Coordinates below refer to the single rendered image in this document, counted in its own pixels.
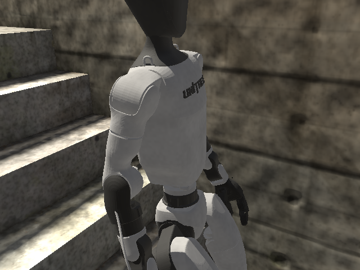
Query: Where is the humanoid robot head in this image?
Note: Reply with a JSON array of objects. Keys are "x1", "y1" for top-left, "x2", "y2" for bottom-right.
[{"x1": 125, "y1": 0, "x2": 188, "y2": 68}]

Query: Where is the robot left upper arm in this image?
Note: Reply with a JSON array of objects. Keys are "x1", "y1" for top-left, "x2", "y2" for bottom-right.
[{"x1": 180, "y1": 50, "x2": 203, "y2": 72}]

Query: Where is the robot right upper arm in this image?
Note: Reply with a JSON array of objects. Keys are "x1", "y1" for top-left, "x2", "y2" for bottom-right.
[{"x1": 102, "y1": 69, "x2": 161, "y2": 199}]

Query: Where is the robot right forearm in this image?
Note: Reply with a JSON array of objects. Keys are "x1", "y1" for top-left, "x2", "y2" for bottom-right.
[{"x1": 103, "y1": 175, "x2": 158, "y2": 270}]

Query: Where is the robot left hand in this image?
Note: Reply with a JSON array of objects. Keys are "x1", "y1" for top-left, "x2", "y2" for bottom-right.
[{"x1": 214, "y1": 177, "x2": 249, "y2": 226}]

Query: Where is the humanoid robot torso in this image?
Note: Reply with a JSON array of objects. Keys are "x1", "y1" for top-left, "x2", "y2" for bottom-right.
[{"x1": 128, "y1": 44, "x2": 207, "y2": 239}]

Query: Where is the robot left forearm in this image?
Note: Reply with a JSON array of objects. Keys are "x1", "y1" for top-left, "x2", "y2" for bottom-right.
[{"x1": 203, "y1": 136, "x2": 228, "y2": 186}]

